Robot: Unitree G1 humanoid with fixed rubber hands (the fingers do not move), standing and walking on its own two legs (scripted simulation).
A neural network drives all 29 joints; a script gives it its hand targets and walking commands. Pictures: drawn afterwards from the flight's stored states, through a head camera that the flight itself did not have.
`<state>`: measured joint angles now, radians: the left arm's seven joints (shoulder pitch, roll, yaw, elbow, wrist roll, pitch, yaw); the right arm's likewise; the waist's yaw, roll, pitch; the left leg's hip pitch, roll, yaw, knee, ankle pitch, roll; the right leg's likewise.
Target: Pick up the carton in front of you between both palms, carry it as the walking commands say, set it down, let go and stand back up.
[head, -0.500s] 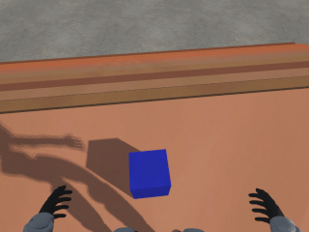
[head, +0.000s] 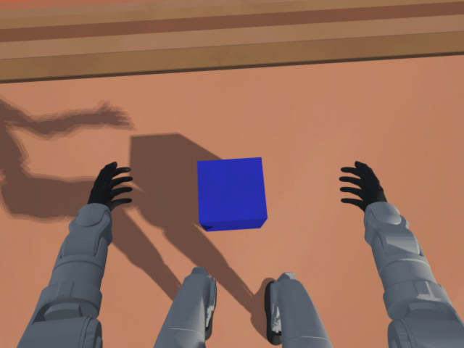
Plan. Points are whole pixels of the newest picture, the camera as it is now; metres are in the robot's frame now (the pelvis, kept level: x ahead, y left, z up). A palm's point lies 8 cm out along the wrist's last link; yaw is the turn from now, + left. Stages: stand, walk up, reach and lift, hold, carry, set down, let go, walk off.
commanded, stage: reach and lift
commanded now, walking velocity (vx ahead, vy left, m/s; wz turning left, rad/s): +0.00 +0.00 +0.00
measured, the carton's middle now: (231, 197) +0.46 +0.05 -0.57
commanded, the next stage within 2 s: none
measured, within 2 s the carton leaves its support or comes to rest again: neither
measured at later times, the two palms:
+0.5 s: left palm (143, 152) +0.46 +0.23 -0.15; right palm (317, 141) +0.51 -0.14 -0.16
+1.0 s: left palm (165, 189) +0.44 +0.24 -0.39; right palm (295, 181) +0.48 -0.15 -0.40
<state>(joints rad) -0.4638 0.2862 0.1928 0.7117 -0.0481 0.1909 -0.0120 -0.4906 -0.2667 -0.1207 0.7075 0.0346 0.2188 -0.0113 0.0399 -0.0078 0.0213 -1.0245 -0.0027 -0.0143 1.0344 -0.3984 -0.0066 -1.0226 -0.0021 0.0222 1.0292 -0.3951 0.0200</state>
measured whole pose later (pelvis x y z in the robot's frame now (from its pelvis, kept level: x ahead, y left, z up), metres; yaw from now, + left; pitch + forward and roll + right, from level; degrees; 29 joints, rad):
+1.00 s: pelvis -0.05 -0.01 -0.24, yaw +1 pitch +49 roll +1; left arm -1.17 0.32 0.26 0.91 -0.15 0.07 0.06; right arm -1.23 -0.31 -0.12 0.90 0.11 0.12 -0.13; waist 0.07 -0.02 0.06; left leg -2.19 -0.04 -0.05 1.87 -0.53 -0.05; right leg -2.19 0.07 0.06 1.88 -0.54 0.05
